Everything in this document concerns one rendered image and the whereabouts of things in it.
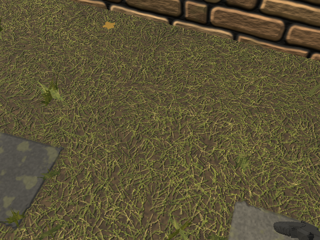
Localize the robot right hand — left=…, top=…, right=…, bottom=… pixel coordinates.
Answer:
left=273, top=221, right=320, bottom=240

